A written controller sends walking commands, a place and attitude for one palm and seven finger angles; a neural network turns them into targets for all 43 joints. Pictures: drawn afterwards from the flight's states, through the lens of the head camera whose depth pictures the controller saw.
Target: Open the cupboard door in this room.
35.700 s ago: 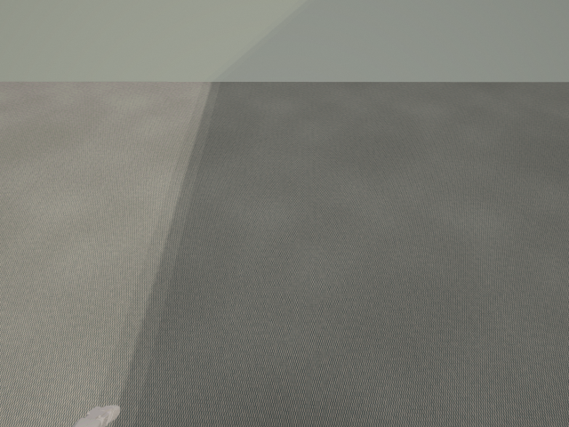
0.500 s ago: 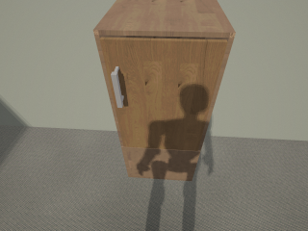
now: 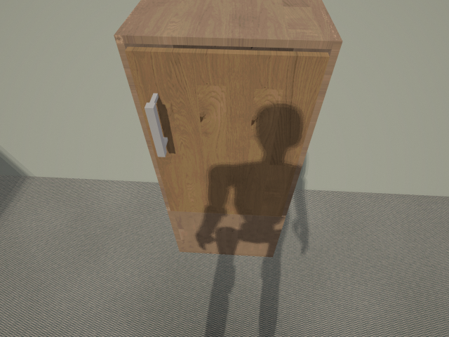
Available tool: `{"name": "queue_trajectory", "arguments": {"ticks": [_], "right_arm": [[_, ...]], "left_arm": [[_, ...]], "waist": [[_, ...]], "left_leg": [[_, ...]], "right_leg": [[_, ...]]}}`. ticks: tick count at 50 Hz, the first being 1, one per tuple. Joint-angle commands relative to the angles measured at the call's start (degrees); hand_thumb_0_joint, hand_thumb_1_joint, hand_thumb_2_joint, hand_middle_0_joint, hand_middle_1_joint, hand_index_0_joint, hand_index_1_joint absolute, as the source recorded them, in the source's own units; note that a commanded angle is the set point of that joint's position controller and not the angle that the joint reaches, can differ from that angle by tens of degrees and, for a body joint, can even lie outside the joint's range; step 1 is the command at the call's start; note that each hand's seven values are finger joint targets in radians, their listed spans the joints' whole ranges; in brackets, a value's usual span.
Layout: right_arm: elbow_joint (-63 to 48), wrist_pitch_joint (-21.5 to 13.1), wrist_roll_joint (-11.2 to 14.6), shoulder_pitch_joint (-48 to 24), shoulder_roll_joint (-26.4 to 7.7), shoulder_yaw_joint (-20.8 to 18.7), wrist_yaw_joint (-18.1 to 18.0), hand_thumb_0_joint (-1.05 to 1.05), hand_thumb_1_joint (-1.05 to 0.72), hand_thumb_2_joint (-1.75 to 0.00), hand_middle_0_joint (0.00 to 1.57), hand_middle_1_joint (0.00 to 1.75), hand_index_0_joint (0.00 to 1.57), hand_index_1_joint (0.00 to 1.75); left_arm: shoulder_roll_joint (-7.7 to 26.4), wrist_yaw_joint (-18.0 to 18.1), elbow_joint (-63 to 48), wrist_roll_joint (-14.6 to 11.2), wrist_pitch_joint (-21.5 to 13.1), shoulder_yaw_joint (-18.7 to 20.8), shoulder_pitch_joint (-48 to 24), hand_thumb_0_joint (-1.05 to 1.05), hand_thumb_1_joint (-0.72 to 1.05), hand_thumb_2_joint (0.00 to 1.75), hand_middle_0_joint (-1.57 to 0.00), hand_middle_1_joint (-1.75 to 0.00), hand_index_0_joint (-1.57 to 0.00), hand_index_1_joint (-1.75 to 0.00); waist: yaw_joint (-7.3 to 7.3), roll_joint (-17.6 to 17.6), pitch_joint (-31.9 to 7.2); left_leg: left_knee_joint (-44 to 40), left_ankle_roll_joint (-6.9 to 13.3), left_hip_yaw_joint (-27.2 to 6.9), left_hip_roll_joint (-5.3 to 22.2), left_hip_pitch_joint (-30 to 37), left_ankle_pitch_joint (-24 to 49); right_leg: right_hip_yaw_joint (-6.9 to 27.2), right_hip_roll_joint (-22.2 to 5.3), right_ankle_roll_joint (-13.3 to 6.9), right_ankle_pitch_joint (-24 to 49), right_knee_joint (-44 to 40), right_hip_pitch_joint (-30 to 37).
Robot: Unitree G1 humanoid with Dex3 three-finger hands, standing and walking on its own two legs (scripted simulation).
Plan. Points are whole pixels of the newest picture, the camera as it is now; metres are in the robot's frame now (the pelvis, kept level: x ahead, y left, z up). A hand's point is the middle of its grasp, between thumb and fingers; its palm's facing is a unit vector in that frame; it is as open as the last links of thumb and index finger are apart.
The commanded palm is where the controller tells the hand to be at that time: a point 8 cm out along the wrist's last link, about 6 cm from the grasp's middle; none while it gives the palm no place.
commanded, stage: look again from close up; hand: left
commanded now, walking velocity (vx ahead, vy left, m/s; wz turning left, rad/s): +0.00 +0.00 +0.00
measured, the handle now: (158, 126) +0.55 +0.19 +0.05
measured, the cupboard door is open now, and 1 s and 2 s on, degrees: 0 0 0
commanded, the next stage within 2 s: raise the hand with hooked fingers in 0.24 s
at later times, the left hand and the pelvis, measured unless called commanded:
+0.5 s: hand (130, 299) +0.19 +0.18 -0.04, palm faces +0.27 -0.95 -0.12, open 7.5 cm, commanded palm +0.12 +0.23 -0.06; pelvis +0.01 -0.01 -0.01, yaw +2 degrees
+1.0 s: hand (113, 290) +0.20 +0.20 -0.01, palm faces -0.04 -1.00 -0.08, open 10.0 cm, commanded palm +0.16 +0.27 -0.01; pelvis -0.03 -0.01 -0.07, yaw +3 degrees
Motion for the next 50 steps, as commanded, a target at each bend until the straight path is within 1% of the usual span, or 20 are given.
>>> {"name": "queue_trajectory", "arguments": {"ticks": [1,16,17,18,19,20,21,22,23,26,28,30,31,34,36,38,40,45,48,50], "right_arm": [[-1.32,-1.10,0.02,1.86,-5.81,-0.95,-0.36,0.00,-0.90,-0.90,0.20,0.30,0.20,0.30],[-0.67,-0.79,-0.04,0.55,-5.87,-1.26,-0.56,0.00,-0.90,-0.90,0.20,0.30,0.20,0.30],[-4.42,-0.79,0.73,-3.52,-6.05,-1.75,-0.27,0.00,-0.90,-0.90,0.20,0.30,0.20,0.30],[-25.26,-9.41,3.46,-3.99,-14.28,-3.27,-1.96,0.00,-0.90,-0.90,0.20,0.30,0.20,0.30],[-23.37,-14.34,1.79,-7.65,-9.72,-1.57,-3.88,0.00,-0.90,-0.90,0.20,0.30,0.20,0.30],[-19.89,-15.26,2.45,-6.45,-10.42,-2.15,-4.29,0.00,-0.90,-0.90,0.20,0.30,0.20,0.30],[-19.71,-15.00,3.47,-4.89,-7.09,-1.77,-3.56,0.00,-0.90,-0.90,0.20,0.30,0.20,0.30],[-24.59,-15.80,3.21,-7.18,-10.50,-2.37,-2.87,0.00,-0.90,-0.90,0.20,0.30,0.20,0.30],[-25.52,-16.34,2.40,-5.61,-11.56,-4.00,-2.91,0.00,-0.90,-0.90,0.20,0.30,0.20,0.30],[-29.97,-17.05,1.78,-6.08,-10.63,-4.29,-1.56,0.00,-0.90,-0.90,0.20,0.30,0.20,0.30],[-33.23,-17.63,1.53,-7.71,-11.09,-5.04,-0.20,0.00,-0.90,-0.90,0.20,0.30,0.20,0.30],[-36.61,-17.84,1.78,-7.42,-12.07,-5.61,1.43,0.00,-0.90,-0.90,0.20,0.30,0.20,0.30],[-37.96,-18.00,2.04,-8.01,-12.39,-5.44,1.77,0.00,-0.90,-0.90,0.20,0.30,0.20,0.30],[-42.68,-17.13,3.22,-9.46,-12.06,-5.09,0.56,0.00,-0.90,-0.90,0.20,0.30,0.20,0.30],[-44.67,-16.67,3.33,-8.94,-12.01,-5.02,-0.07,0.00,-0.90,-0.90,0.20,0.30,0.20,0.30],[-43.60,-16.44,3.16,-6.09,-10.67,-4.42,-0.65,0.00,-0.90,-0.90,0.20,0.30,0.20,0.30],[-42.22,-16.40,2.58,-5.00,-11.10,-3.66,-1.33,0.00,-0.90,-0.90,0.20,0.30,0.20,0.30],[-39.31,-16.73,2.55,-3.36,-12.25,-2.59,-2.40,0.00,-0.90,-0.90,0.20,0.30,0.20,0.30],[-39.88,-16.37,3.45,-3.93,-12.26,-2.48,-2.79,0.00,-0.90,-0.90,0.20,0.30,0.20,0.30],[-40.99,-15.89,3.65,-5.24,-12.42,-2.19,-2.97,0.00,-0.90,-0.90,0.20,0.30,0.20,0.30]], "left_arm": [[7.09,0.70,-2.13,-0.28,-0.84,1.50,1.67,0.00,0.90,0.90,-0.20,-0.30,-0.20,-0.30],[7.99,0.82,-2.65,-0.25,-0.94,1.90,0.08,0.00,0.90,0.90,-0.20,-0.30,-0.20,-0.30],[7.10,3.27,0.12,-0.05,-1.11,2.09,7.15,0.00,0.90,0.90,-0.20,-0.30,-0.20,-0.30],[23.74,2.32,-86.96,-10.58,-13.68,14.87,-39.43,0.00,0.88,0.89,-0.20,-0.32,-0.20,-0.32],[17.72,2.85,-69.57,-6.10,-10.79,12.22,-8.43,0.00,0.85,0.88,-0.20,-0.33,-0.20,-0.33],[13.04,5.16,-63.36,-8.75,-8.75,10.54,-6.35,0.00,0.83,0.87,-0.21,-0.34,-0.21,-0.34],[-1.16,3.86,-52.55,-9.90,-4.26,2.27,9.27,0.00,0.81,0.86,-0.21,-0.36,-0.21,-0.36],[3.21,2.61,-61.65,-11.55,-6.62,5.79,-3.72,0.00,0.78,0.85,-0.21,-0.37,-0.21,-0.37],[7.72,1.01,-60.31,-11.68,-10.16,10.65,-4.00,0.00,0.76,0.84,-0.21,-0.39,-0.21,-0.39],[2.41,-6.58,-45.39,-13.52,-19.83,11.46,12.94,0.00,0.69,0.81,-0.22,-0.43,-0.22,-0.43],[2.24,-13.55,-45.62,-15.77,-28.29,12.05,15.30,0.00,0.64,0.79,-0.22,-0.47,-0.22,-0.47],[5.76,-21.02,-45.47,-16.90,-34.37,15.00,16.36,0.00,0.60,0.77,-0.22,-0.50,-0.22,-0.50],[8.21,-24.69,-47.38,-17.31,-36.42,15.62,13.48,0.00,0.57,0.76,-0.22,-0.51,-0.22,-0.51],[12.87,-28.07,-54.73,-19.97,-34.50,19.73,6.50,0.00,0.50,0.73,-0.23,-0.55,-0.23,-0.55],[15.68,-27.24,-63.22,-22.13,-32.97,21.66,-2.31,0.00,0.46,0.71,-0.23,-0.58,-0.23,-0.58],[14.84,-24.77,-69.66,-22.78,-32.78,21.45,-5.53,0.00,0.41,0.69,-0.24,-0.62,-0.24,-0.62],[15.44,-22.50,-75.80,-21.72,-33.45,19.98,-11.85,0.00,0.36,0.67,-0.24,-0.64,-0.24,-0.64],[14.32,-23.64,-69.88,-18.55,-28.73,15.47,-9.30,0.00,0.25,0.62,-0.25,-0.72,-0.25,-0.72],[14.54,-25.86,-63.55,-18.47,-21.80,16.18,-4.77,0.00,0.18,0.59,-0.25,-0.76,-0.25,-0.76],[16.97,-26.58,-59.44,-20.20,-17.15,20.43,-1.76,0.00,0.13,0.57,-0.25,-0.80,-0.25,-0.80]], "waist": [[0.39,0.15,-0.22],[0.31,-1.72,-0.84],[2.38,-3.24,-1.01],[-2.78,7.49,-29.22],[1.99,16.23,-24.10],[0.63,15.12,-19.17],[-0.66,6.85,-10.66],[-2.00,1.28,-2.58],[-2.71,-4.95,-4.46],[1.13,-16.57,-0.85],[2.44,-16.78,-4.49],[3.58,-5.50,-9.68],[2.97,-3.84,-12.32],[3.09,-6.29,-18.97],[2.24,0.04,-19.98],[0.63,4.85,-20.52],[-1.54,4.10,-20.61],[-3.36,4.61,-17.64],[-2.02,0.91,-17.25],[0.77,-0.13,-17.59]], "left_leg": [[-5.44,0.42,-6.52,7.53,-4.27,10.52],[-4.89,-0.12,-5.93,7.65,-2.06,11.39],[7.19,-1.63,-2.49,8.34,-5.64,14.16],[-0.49,-0.62,-5.47,0.33,4.33,22.96],[-1.02,-0.43,-3.46,1.37,6.43,32.35],[-0.05,-2.59,-4.57,2.41,2.85,27.17],[-0.36,-2.09,-5.07,2.96,-0.93,23.24],[1.11,-1.49,-6.91,2.39,-6.40,17.69],[3.63,-0.99,-6.01,1.93,-8.28,13.05],[10.85,-1.17,-5.14,-0.04,-22.28,2.59],[17.09,-1.82,-3.88,-1.03,-29.66,-1.15],[22.30,-2.49,-2.91,-1.96,-31.69,-0.78],[24.67,-2.42,-2.75,-2.10,-33.57,-1.09],[28.46,-1.08,-2.22,-2.42,-39.96,-5.56],[29.75,-0.64,-2.74,-1.81,-38.74,-6.25],[29.71,-0.34,-3.25,-0.70,-35.05,-3.57],[30.45,0.09,-4.88,0.36,-34.28,-1.89],[28.40,0.22,-7.28,1.11,-32.49,0.20],[25.40,-0.08,-7.37,0.73,-33.52,-2.23],[23.44,-0.47,-7.60,0.37,-33.48,-0.88]], "right_leg": [[6.78,-6.37,-1.55,12.29,-2.87,5.26],[7.46,-6.66,-1.94,16.33,-3.79,6.41],[9.44,-9.95,0.77,40.25,-1.57,6.86],[7.34,-4.02,-1.65,31.35,1.44,13.28],[5.56,-1.02,-3.00,20.25,2.47,12.12],[2.73,-0.84,-2.45,10.00,1.65,7.18],[0.93,-0.37,-1.01,7.59,0.26,1.36],[0.48,-0.83,-0.43,8.01,0.13,-2.32],[0.05,-0.69,0.26,4.05,0.35,-4.94],[0.35,-0.56,0.81,-5.77,6.13,-12.24],[3.21,-1.09,0.67,-8.02,10.92,-13.78],[6.40,-2.35,-0.70,-4.27,15.34,-12.57],[7.88,-2.95,-0.75,-3.59,16.78,-12.67],[13.81,-4.15,1.11,-11.32,15.86,-11.96],[14.36,-3.43,0.65,-18.77,15.44,-14.42],[12.37,-2.25,0.36,-15.51,16.17,-14.69],[10.59,-0.95,0.01,-12.56,18.46,-16.48],[4.80,0.93,-0.43,-6.35,20.59,-19.15],[3.76,0.53,0.47,-9.07,17.98,-17.17],[3.18,0.61,0.02,-8.67,17.48,-13.99]]}}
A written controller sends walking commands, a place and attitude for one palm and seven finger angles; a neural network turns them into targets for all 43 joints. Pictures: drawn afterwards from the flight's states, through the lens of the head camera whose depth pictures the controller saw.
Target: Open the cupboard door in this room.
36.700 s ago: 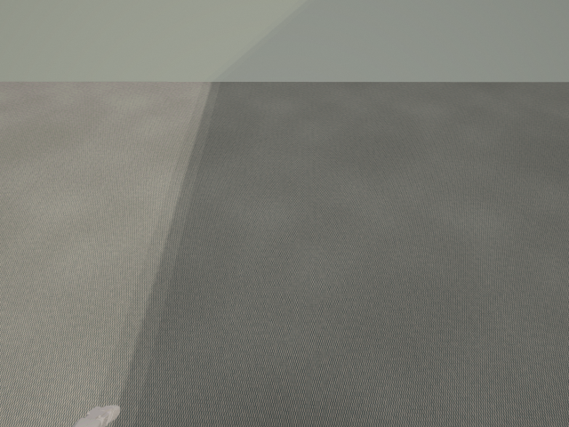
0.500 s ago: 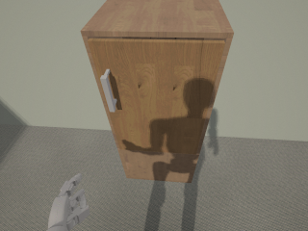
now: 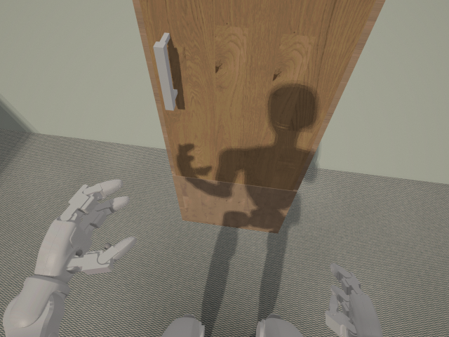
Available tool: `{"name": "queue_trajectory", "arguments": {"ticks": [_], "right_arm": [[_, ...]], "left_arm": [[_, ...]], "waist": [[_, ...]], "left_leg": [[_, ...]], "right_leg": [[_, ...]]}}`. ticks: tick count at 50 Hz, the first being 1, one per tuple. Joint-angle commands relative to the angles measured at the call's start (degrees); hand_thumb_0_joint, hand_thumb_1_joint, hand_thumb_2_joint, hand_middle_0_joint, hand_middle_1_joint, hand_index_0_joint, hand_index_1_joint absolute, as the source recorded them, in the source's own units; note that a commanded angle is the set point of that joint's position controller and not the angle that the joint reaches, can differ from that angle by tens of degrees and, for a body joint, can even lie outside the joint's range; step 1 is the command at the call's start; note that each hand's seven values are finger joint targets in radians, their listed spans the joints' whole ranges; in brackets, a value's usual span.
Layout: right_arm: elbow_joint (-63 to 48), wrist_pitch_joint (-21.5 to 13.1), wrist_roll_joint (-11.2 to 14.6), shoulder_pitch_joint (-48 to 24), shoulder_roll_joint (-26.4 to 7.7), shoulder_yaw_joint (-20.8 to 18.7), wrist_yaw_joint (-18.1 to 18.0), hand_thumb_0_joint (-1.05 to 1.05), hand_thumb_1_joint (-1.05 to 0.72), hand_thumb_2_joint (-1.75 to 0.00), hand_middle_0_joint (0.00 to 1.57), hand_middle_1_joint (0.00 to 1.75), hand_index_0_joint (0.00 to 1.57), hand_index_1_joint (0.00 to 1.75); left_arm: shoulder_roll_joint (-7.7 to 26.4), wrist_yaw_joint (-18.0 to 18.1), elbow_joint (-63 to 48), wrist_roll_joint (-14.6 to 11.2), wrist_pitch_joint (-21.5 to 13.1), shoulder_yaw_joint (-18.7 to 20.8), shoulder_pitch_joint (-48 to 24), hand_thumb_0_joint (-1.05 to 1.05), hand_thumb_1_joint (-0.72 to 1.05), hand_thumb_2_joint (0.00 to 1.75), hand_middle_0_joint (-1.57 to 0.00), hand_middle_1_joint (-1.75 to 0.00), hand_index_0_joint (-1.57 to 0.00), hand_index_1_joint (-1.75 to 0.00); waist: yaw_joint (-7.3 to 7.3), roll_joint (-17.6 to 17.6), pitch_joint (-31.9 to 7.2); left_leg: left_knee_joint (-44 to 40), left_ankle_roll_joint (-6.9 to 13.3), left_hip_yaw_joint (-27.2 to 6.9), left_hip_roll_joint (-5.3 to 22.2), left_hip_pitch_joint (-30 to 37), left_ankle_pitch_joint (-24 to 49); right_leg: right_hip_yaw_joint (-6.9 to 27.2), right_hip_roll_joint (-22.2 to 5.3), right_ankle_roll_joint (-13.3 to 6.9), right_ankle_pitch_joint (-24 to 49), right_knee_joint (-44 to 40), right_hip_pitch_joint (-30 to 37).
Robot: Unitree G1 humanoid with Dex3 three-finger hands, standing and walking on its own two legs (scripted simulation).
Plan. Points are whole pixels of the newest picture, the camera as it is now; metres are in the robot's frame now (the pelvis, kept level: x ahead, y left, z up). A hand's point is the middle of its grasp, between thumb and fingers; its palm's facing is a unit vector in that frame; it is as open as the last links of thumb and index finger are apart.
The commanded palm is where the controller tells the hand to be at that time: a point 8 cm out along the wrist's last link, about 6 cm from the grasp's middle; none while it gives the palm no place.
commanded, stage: raise the hand with hooked fingers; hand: left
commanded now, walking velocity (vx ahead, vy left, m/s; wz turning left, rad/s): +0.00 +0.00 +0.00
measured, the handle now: (168, 73) +0.59 +0.17 +0.12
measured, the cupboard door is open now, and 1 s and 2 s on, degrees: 0 0 0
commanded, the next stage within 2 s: move the hooked fingers beside the handle in 1.44 s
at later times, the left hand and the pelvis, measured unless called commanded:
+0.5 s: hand (70, 212) +0.27 +0.26 +0.10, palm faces -0.05 -1.00 -0.06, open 13.0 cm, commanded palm +0.25 +0.31 +0.11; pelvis +0.01 +0.03 +0.03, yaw -1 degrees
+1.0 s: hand (47, 163) +0.32 +0.29 +0.15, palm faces -0.03 -1.00 -0.05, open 14.0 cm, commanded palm +0.29 +0.33 +0.15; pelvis +0.02 +0.02 +0.04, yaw -1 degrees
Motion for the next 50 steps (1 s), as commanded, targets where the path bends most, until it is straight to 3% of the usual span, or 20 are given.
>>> {"name": "queue_trajectory", "arguments": {"ticks": [1,3,5,8,11,13,15,17,20,22,25,28,29,30,33,40,43,47,50], "right_arm": [[-10.47,-2.74,0.97,-1.80,-9.66,-4.07,-1.11,0.00,-0.90,-0.90,0.20,0.30,0.20,0.30],[-11.45,-2.51,0.68,-2.40,-8.93,-3.99,-1.08,0.00,-0.90,-0.90,0.20,0.30,0.20,0.30],[-11.48,-2.71,0.25,-2.61,-8.39,-3.68,-0.84,0.00,-0.90,-0.90,0.20,0.30,0.20,0.30],[-10.82,-3.44,-0.13,-0.68,-8.30,-3.79,-0.18,0.00,-0.90,-0.90,0.20,0.30,0.20,0.30],[-9.77,-4.04,-0.16,0.65,-9.52,-3.58,-0.01,0.00,-0.90,-0.90,0.20,0.30,0.20,0.30],[-9.10,-4.44,0.20,1.32,-10.16,-3.69,-0.42,0.00,-0.90,-0.90,0.20,0.30,0.20,0.30],[-8.71,-4.40,0.51,1.38,-11.04,-3.69,-1.17,0.00,-0.90,-0.90,0.20,0.30,0.20,0.30],[-8.77,-4.36,0.92,1.14,-11.08,-3.76,-1.75,0.00,-0.90,-0.90,0.20,0.30,0.20,0.30],[-8.71,-4.38,0.60,1.08,-11.06,-3.35,-2.22,0.00,-0.90,-0.90,0.20,0.30,0.20,0.30],[-8.62,-4.28,0.57,1.01,-10.44,-3.11,-2.14,0.00,-0.90,-0.90,0.20,0.30,0.20,0.30],[-8.25,-3.68,0.54,0.82,-10.58,-2.75,-2.04,0.00,-0.90,-0.90,0.20,0.30,0.20,0.30],[-8.04,-3.08,0.93,0.83,-10.78,-2.82,-2.06,0.00,-0.90,-0.90,0.20,0.30,0.20,0.30],[-8.10,-2.98,0.97,1.06,-10.95,-2.90,-2.07,0.00,-0.90,-0.90,0.20,0.30,0.20,0.30],[-8.33,-2.76,0.83,1.15,-11.13,-2.68,-2.05,0.00,-0.90,-0.90,0.20,0.30,0.20,0.30],[-8.42,-2.25,0.98,1.01,-11.13,-2.68,-2.20,0.00,-0.90,-0.90,0.20,0.30,0.20,0.30],[-7.81,-1.72,0.70,0.44,-10.95,-1.92,-2.95,0.00,-0.90,-0.90,0.20,0.30,0.20,0.30],[-7.35,-1.57,1.01,0.57,-10.89,-1.92,-3.22,0.00,-0.90,-0.90,0.20,0.30,0.20,0.30],[-7.14,-1.13,1.20,0.86,-11.35,-2.03,-3.35,0.00,-0.90,-0.90,0.20,0.30,0.20,0.30],[-7.63,-0.98,1.21,1.20,-11.53,-2.11,-3.00,0.00,-0.90,-0.90,0.20,0.30,0.20,0.30]], "left_arm": [[10.25,-1.57,-5.44,-3.09,6.17,7.83,0.25,0.00,0.11,0.56,-0.26,-0.81,-0.26,-0.81],[11.10,-0.05,-7.95,-4.56,7.30,10.78,1.51,0.00,0.06,0.54,-0.26,-0.84,-0.26,-0.84],[11.74,1.97,-9.90,-5.40,6.24,12.59,0.05,0.00,0.01,0.52,-0.26,-0.87,-0.26,-0.87],[9.78,4.19,-13.18,-4.28,2.71,10.74,-0.34,0.00,-0.06,0.49,-0.27,-0.92,-0.27,-0.92],[8.85,3.99,-13.86,-2.33,0.85,6.52,-5.50,0.00,-0.13,0.46,-0.27,-0.96,-0.27,-0.96],[9.00,2.99,-11.86,-1.64,1.06,5.32,-7.34,0.00,-0.17,0.44,-0.28,-0.99,-0.28,-0.99],[11.28,1.64,-9.99,-1.66,2.30,6.15,-10.73,0.00,-0.22,0.42,-0.28,-1.02,-0.28,-1.02],[13.52,0.56,-9.95,-2.02,3.42,8.14,-12.17,0.00,-0.27,0.40,-0.28,-1.05,-0.28,-1.05],[17.50,0.55,-11.19,-3.02,4.54,12.39,-13.58,0.00,-0.34,0.37,-0.29,-1.10,-0.29,-1.10],[16.32,0.74,-11.41,-3.61,4.92,12.41,-12.96,0.00,-0.38,0.35,-0.29,-1.12,-0.29,-1.12],[15.82,0.70,-8.09,-3.86,6.44,11.99,-15.02,0.00,-0.45,0.32,-0.30,-1.17,-0.30,-1.17],[14.72,-0.63,-4.07,-3.46,8.84,10.76,-15.95,0.00,-0.50,0.30,-0.30,-1.20,-0.30,-1.20],[15.39,-1.01,-4.43,-3.20,9.53,10.84,-17.19,0.00,-0.50,0.30,-0.30,-1.20,-0.30,-1.20],[15.83,-1.94,-3.01,-3.29,10.56,10.88,-18.03,0.00,-0.50,0.30,-0.30,-1.20,-0.30,-1.20],[18.05,-3.25,-2.18,-3.42,11.51,12.76,-20.60,0.00,-0.50,0.30,-0.30,-1.20,-0.30,-1.20],[22.94,-4.07,-1.15,-4.05,9.99,16.01,-30.77,0.00,-0.50,0.30,-0.30,-1.20,-0.30,-1.20],[23.00,-4.90,1.48,-3.67,10.51,15.67,-31.45,0.00,-0.50,0.30,-0.30,-1.20,-0.30,-1.20],[24.95,-6.74,5.61,-4.16,12.32,17.31,-32.14,0.00,-0.50,0.30,-0.30,-1.20,-0.30,-1.20],[23.01,-8.05,8.93,-4.74,13.61,16.25,-29.56,0.00,-0.50,0.30,-0.30,-1.20,-0.30,-1.20]], "waist": [[0.50,-1.33,-13.44],[1.79,-3.20,-15.07],[2.55,-3.09,-13.44],[1.37,0.66,-12.49],[-1.18,3.60,-9.69],[-2.30,3.47,-7.89],[-2.65,2.07,-7.11],[-1.73,3.00,-9.66],[-0.02,5.17,-12.30],[0.34,5.93,-12.86],[-0.14,5.26,-8.55],[-0.60,4.89,-6.99],[-0.78,3.92,-8.08],[-0.41,5.32,-7.85],[-0.40,1.85,-9.74],[-0.38,4.99,-10.04],[-0.54,5.92,-10.21],[-0.25,3.59,-10.57],[0.21,0.89,-9.10]], "left_leg": [[-14.74,0.41,-1.59,-1.96,1.63,14.55],[-15.88,0.26,-1.26,-1.99,2.08,16.46],[-16.95,-0.15,-1.79,-1.75,2.59,17.93],[-17.81,-0.30,-1.41,-1.43,5.09,18.73],[-18.28,-0.46,-2.08,-0.95,7.04,17.04],[-18.89,-0.31,-2.69,-0.79,7.30,13.07],[-19.50,-0.12,-3.31,-0.80,7.46,10.89],[-20.54,-0.17,-3.41,-0.91,9.11,11.11],[-21.15,-0.81,-3.81,-0.85,12.60,18.05],[-21.74,-1.58,-3.85,-0.49,14.91,23.16],[-22.43,-1.73,-3.85,-0.44,14.72,23.51],[-23.24,-1.63,-3.27,-0.44,14.77,23.66],[-23.41,-1.67,-3.51,-0.31,15.50,24.67],[-23.22,-1.77,-3.27,-0.58,15.93,26.43],[-23.87,-1.43,-3.20,-0.51,16.47,26.08],[-25.22,-1.07,-2.94,-0.94,18.68,23.25],[-26.18,-0.93,-2.85,-0.90,19.21,22.64],[-26.62,-0.43,-2.32,-1.07,18.92,24.05],[-26.53,-0.23,-1.91,-1.26,17.72,24.93]], "right_leg": [[7.84,0.33,2.01,4.45,-12.42,17.49],[7.37,0.10,2.22,6.29,-12.54,19.99],[6.51,0.76,1.66,7.60,-11.85,20.30],[5.64,1.11,1.61,8.97,-11.41,17.69],[4.94,1.42,1.34,7.00,-11.47,13.91],[4.85,1.30,1.49,3.58,-12.54,12.12],[5.10,1.49,1.37,2.11,-13.35,12.50],[5.32,1.18,1.42,2.27,-14.15,14.75],[4.75,1.50,0.80,8.15,-13.87,18.32],[4.15,1.51,0.97,11.79,-13.82,19.25],[3.98,1.98,0.82,12.59,-14.85,18.86],[4.03,1.70,1.06,13.61,-16.05,19.12],[3.89,1.65,1.20,14.31,-16.19,19.40],[4.28,1.87,0.88,15.68,-16.28,20.16],[4.27,1.75,1.12,16.31,-17.33,21.85],[5.34,2.12,0.59,14.44,-19.32,23.39],[5.39,1.76,0.73,14.14,-20.22,23.99],[5.77,1.58,0.80,16.43,-21.29,26.35],[5.97,1.61,0.79,17.87,-21.44,26.64]]}}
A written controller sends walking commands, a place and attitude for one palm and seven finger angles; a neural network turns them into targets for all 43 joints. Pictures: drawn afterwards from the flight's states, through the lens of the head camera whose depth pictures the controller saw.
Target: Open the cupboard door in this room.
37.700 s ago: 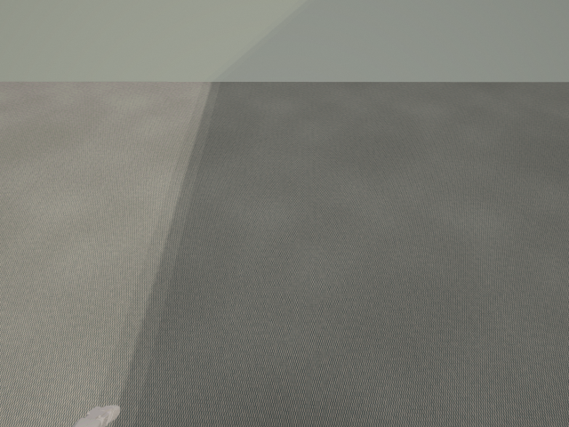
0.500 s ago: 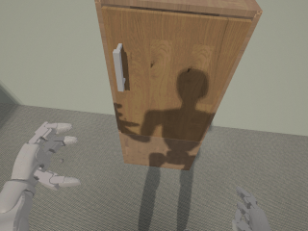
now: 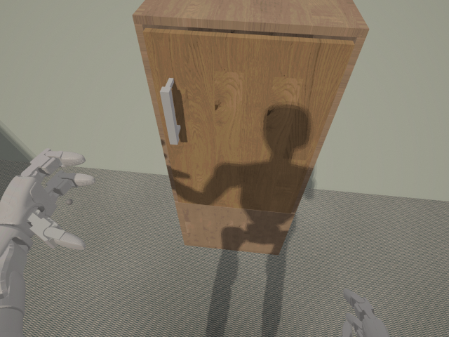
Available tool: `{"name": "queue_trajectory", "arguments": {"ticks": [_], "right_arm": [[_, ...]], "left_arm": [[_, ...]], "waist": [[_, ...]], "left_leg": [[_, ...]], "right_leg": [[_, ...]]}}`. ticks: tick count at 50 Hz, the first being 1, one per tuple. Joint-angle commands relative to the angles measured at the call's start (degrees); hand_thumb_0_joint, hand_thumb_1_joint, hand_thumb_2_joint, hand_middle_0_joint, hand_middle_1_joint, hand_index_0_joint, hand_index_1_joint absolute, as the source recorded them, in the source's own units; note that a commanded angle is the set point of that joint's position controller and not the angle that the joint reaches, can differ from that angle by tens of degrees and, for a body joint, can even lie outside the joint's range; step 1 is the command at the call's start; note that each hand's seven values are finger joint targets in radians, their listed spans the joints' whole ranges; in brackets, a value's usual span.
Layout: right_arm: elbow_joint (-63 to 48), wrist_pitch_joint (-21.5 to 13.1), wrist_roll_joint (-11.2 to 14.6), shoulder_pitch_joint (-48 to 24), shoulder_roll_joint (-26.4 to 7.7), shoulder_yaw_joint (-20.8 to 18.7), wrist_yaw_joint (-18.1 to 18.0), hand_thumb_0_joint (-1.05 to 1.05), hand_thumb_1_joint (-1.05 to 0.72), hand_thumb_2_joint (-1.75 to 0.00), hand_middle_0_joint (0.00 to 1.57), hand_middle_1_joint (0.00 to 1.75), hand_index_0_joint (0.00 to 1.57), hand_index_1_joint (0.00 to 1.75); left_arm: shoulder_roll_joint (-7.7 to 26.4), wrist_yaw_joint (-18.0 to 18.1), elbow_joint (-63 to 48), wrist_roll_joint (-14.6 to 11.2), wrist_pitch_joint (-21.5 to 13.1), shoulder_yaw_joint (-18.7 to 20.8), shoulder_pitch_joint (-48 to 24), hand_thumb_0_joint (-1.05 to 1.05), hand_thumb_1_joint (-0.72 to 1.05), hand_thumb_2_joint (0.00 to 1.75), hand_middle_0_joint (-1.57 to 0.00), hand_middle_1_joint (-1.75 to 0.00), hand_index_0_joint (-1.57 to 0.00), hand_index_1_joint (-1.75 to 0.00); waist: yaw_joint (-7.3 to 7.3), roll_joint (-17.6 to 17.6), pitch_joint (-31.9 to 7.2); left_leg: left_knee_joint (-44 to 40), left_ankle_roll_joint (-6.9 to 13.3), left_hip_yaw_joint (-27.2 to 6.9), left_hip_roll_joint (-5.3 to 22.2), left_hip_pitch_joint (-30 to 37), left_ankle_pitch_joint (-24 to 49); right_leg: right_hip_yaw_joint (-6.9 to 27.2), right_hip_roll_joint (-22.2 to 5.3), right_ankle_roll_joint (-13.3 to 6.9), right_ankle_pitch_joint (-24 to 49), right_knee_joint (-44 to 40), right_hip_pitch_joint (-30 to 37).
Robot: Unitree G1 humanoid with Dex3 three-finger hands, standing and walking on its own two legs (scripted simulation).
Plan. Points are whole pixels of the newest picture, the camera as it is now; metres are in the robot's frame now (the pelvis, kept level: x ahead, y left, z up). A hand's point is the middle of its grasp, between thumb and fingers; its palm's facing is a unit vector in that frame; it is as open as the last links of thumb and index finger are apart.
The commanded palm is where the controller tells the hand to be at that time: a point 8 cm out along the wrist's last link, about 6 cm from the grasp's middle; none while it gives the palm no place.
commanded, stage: raise the hand with hooked fingers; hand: left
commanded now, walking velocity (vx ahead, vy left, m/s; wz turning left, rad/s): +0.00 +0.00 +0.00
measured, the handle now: (172, 112) +0.57 +0.16 +0.08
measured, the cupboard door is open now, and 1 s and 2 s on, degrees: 0 0 0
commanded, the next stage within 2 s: move the hooked fingers beside the handle in 0.44 s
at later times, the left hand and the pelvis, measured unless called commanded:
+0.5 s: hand (81, 204) +0.29 +0.26 +0.10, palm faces -0.01 -1.00 -0.04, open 14.0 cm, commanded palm +0.26 +0.31 +0.10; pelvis +0.00 -0.01 +0.00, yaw +0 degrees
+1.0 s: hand (100, 176) +0.35 +0.25 +0.10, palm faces -0.05 -1.00 +0.00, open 14.0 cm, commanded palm +0.33 +0.30 +0.10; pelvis -0.01 -0.01 +0.00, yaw -1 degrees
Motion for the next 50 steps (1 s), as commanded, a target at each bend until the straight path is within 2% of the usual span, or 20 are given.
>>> {"name": "queue_trajectory", "arguments": {"ticks": [1,5,9,10,13,16,17,20,27,29,31,35,38,39,40,42,45,46,49,50], "right_arm": [[-8.94,-2.97,0.40,-3.20,-8.30,-3.66,-0.08,0.00,-0.90,-0.90,0.20,0.30,0.20,0.30],[-9.44,-2.78,0.07,-3.20,-8.54,-3.95,0.42,0.00,-0.90,-0.90,0.20,0.30,0.20,0.30],[-9.87,-2.90,-0.11,-3.12,-7.76,-4.08,0.51,0.00,-0.90,-0.90,0.20,0.30,0.20,0.30],[-9.83,-2.82,-0.37,-3.02,-7.92,-4.00,0.59,0.00,-0.90,-0.90,0.20,0.30,0.20,0.30],[-9.31,-2.93,-0.06,-3.35,-7.41,-3.92,0.15,0.00,-0.90,-0.90,0.20,0.30,0.20,0.30],[-8.96,-3.03,0.01,-3.24,-7.60,-3.95,-0.23,0.00,-0.90,-0.90,0.20,0.30,0.20,0.30],[-8.83,-3.12,0.06,-3.15,-7.57,-3.99,-0.33,0.00,-0.90,-0.90,0.20,0.30,0.20,0.30],[-8.64,-2.90,0.17,-3.06,-7.81,-3.85,-0.49,0.00,-0.90,-0.90,0.20,0.30,0.20,0.30],[-8.81,-2.80,0.29,-3.34,-7.85,-3.93,-0.37,0.00,-0.90,-0.90,0.20,0.30,0.20,0.30],[-8.60,-2.84,0.32,-3.63,-7.68,-3.70,-0.53,0.00,-0.90,-0.90,0.20,0.30,0.20,0.30],[-7.77,-2.50,0.25,-3.30,-7.92,-3.61,-0.83,0.00,-0.90,-0.90,0.20,0.30,0.20,0.30],[-6.94,-1.94,0.06,-2.43,-8.37,-3.56,-1.08,0.00,-0.90,-0.90,0.20,0.30,0.20,0.30],[-6.97,-1.96,0.12,-2.38,-7.88,-3.50,-1.02,0.00,-0.90,-0.90,0.20,0.30,0.20,0.30],[-6.88,-1.96,0.07,-1.94,-8.00,-3.63,-1.03,0.00,-0.90,-0.90,0.20,0.30,0.20,0.30],[-7.02,-1.75,-0.12,-1.48,-8.33,-3.66,-0.88,0.00,-0.90,-0.90,0.20,0.30,0.20,0.30],[-6.64,-1.32,0.06,-1.11,-8.39,-3.67,-0.80,0.00,-0.90,-0.90,0.20,0.30,0.20,0.30],[-6.96,-0.63,0.10,-0.47,-9.00,-3.64,-0.49,0.00,-0.90,-0.90,0.20,0.30,0.20,0.30],[-6.83,-0.39,0.14,-0.22,-8.94,-3.69,-0.39,0.00,-0.90,-0.90,0.20,0.30,0.20,0.30],[-6.97,0.20,0.10,0.89,-9.15,-3.95,-0.03,0.00,-0.90,-0.90,0.20,0.30,0.20,0.30],[-7.07,0.41,-0.07,1.29,-9.34,-4.01,0.06,0.00,-0.90,-0.90,0.20,0.30,0.20,0.30]], "left_arm": [[12.20,-1.67,-6.50,-2.55,-1.40,3.62,-10.29,0.00,-0.50,0.30,-0.30,-1.20,-0.30,-1.20],[14.40,-1.14,-8.04,-2.44,-2.50,5.17,-11.83,0.00,-0.50,0.30,-0.30,-1.20,-0.30,-1.20],[15.85,0.91,-12.76,-1.70,-5.24,6.81,-12.42,0.00,-0.50,0.30,-0.30,-1.20,-0.30,-1.20],[17.20,1.26,-13.91,-1.67,-5.75,7.67,-13.16,0.00,-0.50,0.30,-0.30,-1.20,-0.30,-1.20],[15.03,1.78,-14.06,-1.58,-6.54,6.23,-13.20,0.00,-0.50,0.30,-0.30,-1.20,-0.30,-1.20],[15.37,1.48,-13.59,-1.60,-6.25,6.15,-13.50,0.00,-0.50,0.30,-0.30,-1.20,-0.30,-1.20],[14.99,1.32,-13.24,-1.44,-5.96,5.84,-13.05,0.00,-0.50,0.30,-0.30,-1.20,-0.30,-1.20],[13.77,0.31,-9.55,-1.98,-4.48,4.99,-11.68,0.00,-0.50,0.30,-0.30,-1.20,-0.30,-1.20],[13.84,-0.62,-9.18,-2.32,-4.53,4.90,-13.37,0.00,-0.50,0.30,-0.30,-1.20,-0.30,-1.20],[12.51,-0.11,-9.27,-1.93,-5.04,2.99,-17.57,0.00,-0.50,0.30,-0.30,-1.20,-0.30,-1.20],[14.34,0.24,-7.27,-1.49,-5.35,3.43,-23.05,0.00,-0.50,0.30,-0.30,-1.20,-0.30,-1.20],[17.97,0.77,-2.70,-0.16,-6.25,5.39,-26.07,0.00,-0.50,0.30,-0.30,-1.20,-0.30,-1.20],[15.99,0.41,-2.25,0.58,-7.34,3.00,-28.97,0.00,-0.50,0.30,-0.30,-1.20,-0.30,-1.20],[16.65,0.37,-1.62,0.59,-7.54,3.61,-28.78,0.00,-0.50,0.30,-0.30,-1.20,-0.30,-1.20],[17.69,0.00,-0.18,0.24,-7.37,4.46,-28.21,0.00,-0.50,0.30,-0.30,-1.20,-0.30,-1.20],[16.45,-0.48,2.07,0.14,-7.18,3.21,-30.01,0.00,-0.50,0.30,-0.30,-1.20,-0.30,-1.20],[18.08,-0.53,6.61,0.32,-6.41,4.29,-30.51,0.00,-0.50,0.30,-0.30,-1.20,-0.30,-1.20],[17.85,-0.51,7.34,0.46,-6.34,3.75,-32.80,0.00,-0.50,0.30,-0.30,-1.20,-0.30,-1.20],[18.00,0.40,9.01,1.67,-6.53,3.43,-33.95,0.00,-0.50,0.30,-0.30,-1.20,-0.30,-1.20],[18.72,0.55,8.29,1.72,-7.10,3.40,-36.48,0.00,-0.50,0.30,-0.30,-1.20,-0.30,-1.20]], "waist": [[0.29,-0.48,-9.46],[0.70,-0.14,-9.93],[0.88,3.55,-13.76],[0.86,2.84,-14.09],[0.09,5.18,-12.50],[-0.06,3.86,-12.33],[0.02,5.33,-12.77],[-0.31,1.39,-10.35],[-0.19,-0.29,-11.84],[-0.92,1.83,-11.04],[-1.85,0.29,-9.80],[-1.77,0.63,-10.84],[-1.65,5.09,-14.01],[-1.47,5.15,-15.40],[-1.25,2.84,-15.73],[-2.05,1.94,-14.53],[-1.38,1.29,-13.06],[-2.00,0.16,-12.94],[-1.83,2.30,-13.42],[-2.02,1.42,-14.29]], "left_leg": [[-8.53,-1.47,-3.87,-0.31,-0.41,17.82],[-8.06,-1.27,-3.36,-0.52,-1.23,16.29],[-8.08,-1.14,-2.94,-0.63,-0.03,16.95],[-7.62,-1.04,-2.77,-0.53,-0.03,17.32],[-7.97,-0.97,-2.47,-0.54,-0.15,15.29],[-8.18,-0.79,-2.80,-0.38,0.41,16.68],[-8.36,-0.92,-2.71,-0.48,0.86,16.88],[-8.24,-0.81,-2.73,-0.40,-0.16,15.91],[-8.28,-0.82,-2.67,-0.59,-0.19,16.20],[-8.41,-0.99,-2.76,-0.62,0.02,14.39],[-8.07,-0.89,-2.94,-0.54,-1.13,12.42],[-7.44,-0.88,-2.79,-0.59,-2.42,11.30],[-7.70,-1.03,-2.84,-0.71,-0.60,12.99],[-7.52,-1.07,-2.89,-0.67,-0.21,14.38],[-7.01,-0.98,-2.96,-0.55,-0.79,15.47],[-7.16,-0.99,-2.73,-0.53,-1.98,14.67],[-7.21,-1.14,-2.75,-0.57,-3.97,13.20],[-7.36,-1.08,-2.67,-0.51,-4.57,12.56],[-7.48,-1.21,-2.73,-0.46,-4.54,13.17],[-7.01,-1.22,-2.96,-0.44,-4.16,14.31]], "right_leg": [[3.47,1.14,-0.86,11.26,-4.45,9.25],[4.64,0.99,-1.02,9.84,-4.59,9.52],[5.28,0.70,-0.88,10.31,-4.41,11.57],[5.63,0.83,-0.90,10.90,-4.17,12.21],[5.86,0.55,-0.66,9.17,-5.12,11.34],[5.55,0.72,-0.63,11.22,-4.92,11.82],[5.34,0.64,-0.59,11.53,-4.87,11.73],[5.35,0.73,-0.40,11.14,-5.34,10.96],[5.44,0.47,-0.21,11.72,-5.22,11.34],[5.26,0.52,-0.26,9.49,-5.31,9.52],[6.04,0.51,-0.17,7.12,-5.78,8.61],[6.74,0.20,-0.37,5.16,-5.42,8.82],[6.19,0.09,-0.66,7.42,-4.57,9.24],[6.10,0.19,-0.70,9.06,-4.23,9.84],[6.18,0.49,-0.76,10.49,-3.80,10.59],[6.06,0.37,-0.49,10.48,-3.97,9.53],[6.02,0.51,-0.78,8.49,-3.68,8.62],[6.08,0.33,-0.50,8.16,-3.90,8.26],[5.57,0.41,-0.68,8.46,-3.33,6.95],[5.56,0.75,-0.88,9.44,-2.64,7.58]]}}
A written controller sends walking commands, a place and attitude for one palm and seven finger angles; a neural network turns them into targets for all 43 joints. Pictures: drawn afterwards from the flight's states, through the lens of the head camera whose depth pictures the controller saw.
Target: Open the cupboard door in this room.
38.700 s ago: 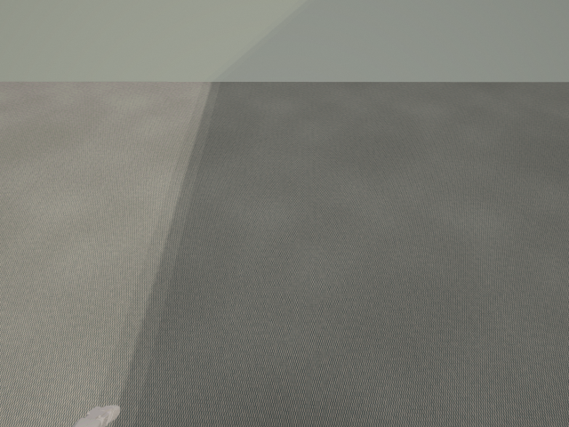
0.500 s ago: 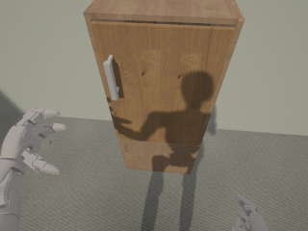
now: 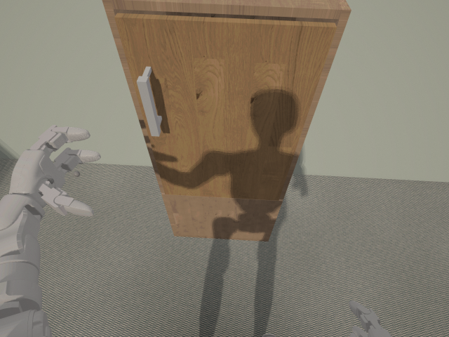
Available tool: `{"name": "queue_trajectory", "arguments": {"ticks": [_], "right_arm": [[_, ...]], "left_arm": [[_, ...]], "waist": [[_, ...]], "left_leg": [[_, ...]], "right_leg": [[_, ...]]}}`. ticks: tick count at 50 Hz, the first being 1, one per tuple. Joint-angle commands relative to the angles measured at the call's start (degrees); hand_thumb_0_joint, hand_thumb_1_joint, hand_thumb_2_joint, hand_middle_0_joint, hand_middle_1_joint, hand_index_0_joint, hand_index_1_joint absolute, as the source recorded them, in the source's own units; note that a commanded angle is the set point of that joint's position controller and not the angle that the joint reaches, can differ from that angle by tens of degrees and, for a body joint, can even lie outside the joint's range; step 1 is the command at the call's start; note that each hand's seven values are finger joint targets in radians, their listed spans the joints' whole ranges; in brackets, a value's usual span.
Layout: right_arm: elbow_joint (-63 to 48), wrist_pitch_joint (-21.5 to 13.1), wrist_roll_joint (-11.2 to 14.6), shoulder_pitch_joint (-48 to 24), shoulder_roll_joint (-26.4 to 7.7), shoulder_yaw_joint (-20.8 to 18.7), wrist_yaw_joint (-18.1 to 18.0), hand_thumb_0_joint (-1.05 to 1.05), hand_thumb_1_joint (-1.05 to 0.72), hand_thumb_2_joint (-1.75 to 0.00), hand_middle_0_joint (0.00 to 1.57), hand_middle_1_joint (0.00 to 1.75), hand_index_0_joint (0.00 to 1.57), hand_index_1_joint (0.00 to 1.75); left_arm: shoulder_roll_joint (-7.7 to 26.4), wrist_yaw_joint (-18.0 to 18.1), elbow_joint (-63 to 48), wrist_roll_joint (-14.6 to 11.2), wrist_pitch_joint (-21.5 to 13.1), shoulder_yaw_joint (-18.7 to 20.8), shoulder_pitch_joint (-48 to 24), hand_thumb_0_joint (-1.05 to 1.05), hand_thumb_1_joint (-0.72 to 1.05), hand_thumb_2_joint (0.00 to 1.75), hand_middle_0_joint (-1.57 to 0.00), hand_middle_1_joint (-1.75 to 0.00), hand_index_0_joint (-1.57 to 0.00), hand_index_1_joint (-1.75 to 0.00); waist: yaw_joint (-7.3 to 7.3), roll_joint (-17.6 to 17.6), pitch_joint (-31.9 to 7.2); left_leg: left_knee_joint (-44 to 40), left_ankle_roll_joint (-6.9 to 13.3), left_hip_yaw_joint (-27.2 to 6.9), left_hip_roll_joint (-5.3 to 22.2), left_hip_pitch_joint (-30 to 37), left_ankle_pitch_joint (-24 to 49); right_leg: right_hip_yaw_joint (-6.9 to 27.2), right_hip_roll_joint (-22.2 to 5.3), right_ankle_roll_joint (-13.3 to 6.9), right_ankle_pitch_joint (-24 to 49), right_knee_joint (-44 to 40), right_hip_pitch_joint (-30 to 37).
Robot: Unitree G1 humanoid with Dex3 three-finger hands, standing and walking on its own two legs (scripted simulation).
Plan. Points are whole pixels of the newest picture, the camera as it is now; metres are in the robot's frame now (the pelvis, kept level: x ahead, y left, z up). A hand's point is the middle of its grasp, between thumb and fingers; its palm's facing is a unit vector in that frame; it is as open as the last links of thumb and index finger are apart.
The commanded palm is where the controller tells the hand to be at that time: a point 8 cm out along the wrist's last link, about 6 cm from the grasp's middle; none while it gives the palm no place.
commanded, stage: move the hooked fingers beside the handle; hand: left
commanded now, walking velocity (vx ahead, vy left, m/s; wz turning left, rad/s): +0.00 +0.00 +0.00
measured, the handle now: (152, 103) +0.57 +0.18 +0.08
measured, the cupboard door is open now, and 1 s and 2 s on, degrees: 0 0 0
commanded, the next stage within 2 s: none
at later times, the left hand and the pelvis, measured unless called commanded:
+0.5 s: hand (98, 144) +0.43 +0.25 +0.10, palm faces -0.04 -1.00 +0.00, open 14.0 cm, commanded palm +0.41 +0.30 +0.09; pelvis +0.01 +0.01 +0.00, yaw -1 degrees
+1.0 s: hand (113, 122) +0.49 +0.24 +0.10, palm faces -0.05 -1.00 -0.03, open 14.0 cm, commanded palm +0.48 +0.29 +0.09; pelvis +0.00 +0.01 -0.01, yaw -1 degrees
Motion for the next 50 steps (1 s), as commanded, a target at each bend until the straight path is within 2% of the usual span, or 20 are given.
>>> {"name": "queue_trajectory", "arguments": {"ticks": [1,4,6,7,11,13,14,17,19,23,27,28,30,34,37,39,43,45,46,50], "right_arm": [[-7.70,-1.88,-0.10,0.43,-8.40,-3.58,0.06,0.00,-0.90,-0.90,0.20,0.30,0.20,0.30],[-7.00,-1.40,-0.06,1.53,-8.27,-3.80,0.07,0.00,-0.90,-0.90,0.20,0.30,0.20,0.30],[-6.75,-1.02,-0.30,2.36,-8.44,-3.95,0.10,0.00,-0.90,-0.90,0.20,0.30,0.20,0.30],[-6.59,-0.81,-0.25,2.58,-8.36,-3.84,0.18,0.00,-0.90,-0.90,0.20,0.30,0.20,0.30],[-5.87,0.48,-0.24,3.41,-8.88,-3.73,0.42,0.00,-0.90,-0.90,0.20,0.30,0.20,0.30],[-5.79,0.97,-0.26,3.86,-8.71,-3.80,0.61,0.00,-0.90,-0.90,0.20,0.30,0.20,0.30],[-5.87,1.17,-0.25,4.02,-8.63,-3.88,0.77,0.00,-0.90,-0.90,0.20,0.30,0.20,0.30],[-5.73,1.86,-0.50,5.18,-8.79,-4.07,0.97,0.00,-0.90,-0.90,0.20,0.30,0.20,0.30],[-5.59,2.28,-0.72,5.74,-8.93,-4.20,1.00,0.00,-0.90,-0.90,0.20,0.30,0.20,0.30],[-4.53,3.55,-0.72,6.62,-9.13,-4.01,1.10,0.00,-0.90,-0.90,0.20,0.30,0.20,0.30],[-4.36,4.56,-0.73,7.31,-9.12,-4.08,1.36,0.00,-0.90,-0.90,0.20,0.30,0.20,0.30],[-4.21,4.92,-0.76,7.70,-9.22,-4.06,1.38,0.00,-0.90,-0.90,0.20,0.30,0.20,0.30],[-4.27,5.40,-0.83,8.23,-9.38,-4.17,1.33,0.00,-0.90,-0.90,0.20,0.30,0.20,0.30],[-3.76,6.27,-1.16,9.10,-9.32,-4.38,1.59,0.00,-0.90,-0.90,0.20,0.30,0.20,0.30],[-2.97,7.34,-1.18,9.86,-9.65,-4.30,1.62,0.00,-0.90,-0.90,0.20,0.30,0.20,0.30],[-3.00,7.68,-1.11,9.94,-9.68,-4.07,1.69,0.00,-0.90,-0.90,0.20,0.30,0.20,0.30],[-3.07,8.49,-1.53,11.30,-9.88,-3.98,1.73,0.00,-0.90,-0.90,0.20,0.30,0.20,0.30],[-3.27,8.83,-1.67,11.77,-9.91,-3.94,1.82,0.00,-0.90,-0.90,0.20,0.30,0.20,0.30],[-2.83,8.96,-1.71,12.02,-9.87,-4.05,1.81,0.00,-0.90,-0.90,0.20,0.30,0.20,0.30],[-2.07,9.57,-1.83,13.08,-10.28,-3.68,1.70,0.00,-0.90,-0.90,0.20,0.30,0.20,0.30]], "left_arm": [[17.61,1.11,-10.37,-0.66,-4.11,4.23,-20.89,0.00,-0.50,0.30,-0.30,-1.20,-0.30,-1.20],[16.32,1.95,-11.35,0.03,-5.92,2.44,-25.84,0.00,-0.50,0.30,-0.30,-1.20,-0.30,-1.20],[17.60,2.15,-10.82,-0.09,-6.40,3.65,-26.12,0.00,-0.50,0.30,-0.30,-1.20,-0.30,-1.20],[16.41,2.29,-10.18,-0.02,-6.57,2.78,-25.96,0.00,-0.50,0.30,-0.30,-1.20,-0.30,-1.20],[18.00,2.90,-4.34,0.75,-5.51,3.78,-26.53,0.00,-0.50,0.30,-0.30,-1.20,-0.30,-1.20],[16.95,3.39,-2.85,1.76,-5.25,2.51,-28.45,0.00,-0.50,0.30,-0.30,-1.20,-0.30,-1.20],[15.99,3.55,-3.05,2.20,-5.32,1.27,-29.11,0.00,-0.50,0.30,-0.30,-1.20,-0.30,-1.20],[17.34,3.95,-3.51,2.35,-6.71,1.76,-33.35,0.00,-0.50,0.30,-0.30,-1.20,-0.30,-1.20],[19.03,4.30,-3.11,2.28,-7.83,3.70,-33.20,0.00,-0.50,0.30,-0.30,-1.20,-0.30,-1.20],[20.32,3.91,2.47,2.69,-8.29,4.19,-36.18,0.00,-0.50,0.30,-0.30,-1.20,-0.30,-1.20],[19.26,3.42,5.53,4.13,-8.04,1.85,-38.65,0.00,-0.50,0.30,-0.30,-1.20,-0.30,-1.20],[19.18,3.38,6.61,4.30,-8.04,1.49,-39.80,0.00,-0.50,0.30,-0.30,-1.20,-0.30,-1.20],[19.50,3.24,6.43,4.15,-8.66,1.29,-42.67,0.00,-0.50,0.30,-0.30,-1.20,-0.30,-1.20],[20.48,3.40,5.72,4.02,-10.03,2.44,-43.87,0.00,-0.50,0.30,-0.30,-1.20,-0.30,-1.20],[21.55,3.73,10.01,4.62,-9.48,2.65,-45.87,0.00,-0.50,0.30,-0.30,-1.20,-0.30,-1.20],[21.36,4.37,12.60,5.57,-8.75,1.76,-47.58,0.00,-0.50,0.30,-0.30,-1.20,-0.30,-1.20],[25.93,5.29,12.36,7.54,-9.56,3.81,-50.68,0.00,-0.50,0.30,-0.30,-1.20,-0.30,-1.20],[25.23,5.36,12.16,7.25,-10.40,3.21,-52.43,0.00,-0.50,0.30,-0.30,-1.20,-0.30,-1.20],[25.73,5.32,11.58,7.42,-10.84,3.17,-54.41,0.00,-0.50,0.30,-0.30,-1.20,-0.30,-1.20],[24.58,5.28,16.80,7.73,-10.13,1.83,-57.18,0.00,-0.50,0.30,-0.30,-1.20,-0.30,-1.20]], "waist": [[0.62,2.54,-16.17],[-0.62,4.57,-17.93],[-0.25,4.05,-19.93],[-0.33,4.31,-20.05],[-0.80,1.49,-16.53],[-1.12,3.42,-15.85],[-1.30,5.36,-16.21],[-1.81,3.92,-19.60],[-1.31,3.34,-21.97],[-2.17,2.34,-20.36],[-2.87,5.53,-19.71],[-3.51,4.35,-18.99],[-3.99,3.19,-20.37],[-3.36,6.45,-24.92],[-4.62,2.66,-22.13],[-5.44,3.37,-18.98],[-5.05,5.63,-23.09],[-5.79,5.27,-24.73],[-6.18,7.19,-25.98],[-8.01,5.51,-22.38]], "left_leg": [[-7.31,-0.56,-3.58,-0.76,-0.44,13.66],[-7.10,-0.61,-3.83,-0.65,1.59,14.06],[-6.68,-0.70,-3.93,-0.49,2.14,16.30],[-6.84,-0.82,-4.11,-0.53,2.41,16.94],[-7.02,-0.53,-3.85,-0.33,-0.97,15.46],[-7.18,-0.66,-4.00,-0.32,-0.69,15.15],[-7.05,-0.73,-3.95,-0.28,0.23,15.48],[-6.15,-0.75,-4.14,-0.09,1.33,17.79],[-5.71,-0.80,-4.06,-0.01,1.43,19.44],[-5.16,-0.58,-3.74,0.05,-1.17,18.84],[-4.57,-0.56,-3.65,0.04,-0.83,18.60],[-4.40,-0.43,-3.73,0.10,-1.32,18.13],[-3.85,-0.38,-4.15,0.14,-1.04,19.49],[-3.03,-0.90,-4.39,0.29,1.67,23.25],[-2.87,-0.47,-4.30,0.46,-1.56,20.60],[-3.35,-0.08,-4.02,0.19,-4.25,15.90],[-2.34,-0.10,-4.27,0.13,-3.92,17.97],[-1.55,-0.05,-4.39,0.18,-3.36,19.28],[-1.34,-0.20,-4.39,0.35,-2.37,19.68],[-1.19,0.11,-4.98,0.39,-4.69,16.80]], "right_leg": [[4.98,0.33,0.05,9.20,-3.78,12.69],[4.67,0.52,0.12,9.36,-3.54,11.02],[4.71,0.81,0.00,11.39,-2.98,11.94],[4.45,0.80,-0.02,11.88,-2.86,11.79],[4.39,0.71,0.16,11.57,-3.05,10.85],[4.09,0.62,0.07,10.78,-2.92,9.14],[4.08,0.66,0.01,10.57,-2.91,8.05],[4.22,0.97,0.09,12.61,-2.28,9.05],[4.43,0.99,0.14,14.31,-1.83,10.47],[4.59,1.04,0.26,15.09,-1.45,10.22],[4.49,1.10,0.17,14.06,-1.25,7.33],[4.36,1.11,0.25,13.71,-1.34,6.55],[4.28,1.41,0.14,14.50,-0.73,6.81],[4.39,1.40,0.19,16.37,-0.14,7.03],[4.32,1.54,0.53,15.42,-0.32,6.10],[4.51,1.30,0.58,12.50,-0.88,4.77],[4.92,1.31,0.37,13.96,0.14,5.83],[4.96,1.64,0.33,15.00,0.72,5.84],[5.12,1.63,0.52,15.06,0.72,5.09],[4.76,1.84,0.49,12.34,0.41,2.37]]}}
